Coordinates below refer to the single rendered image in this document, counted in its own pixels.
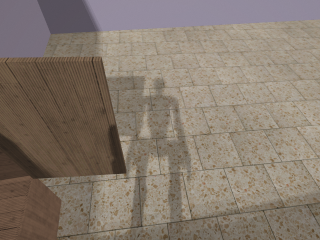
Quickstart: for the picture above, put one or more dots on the cupboard door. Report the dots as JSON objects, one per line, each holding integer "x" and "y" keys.
{"x": 57, "y": 118}

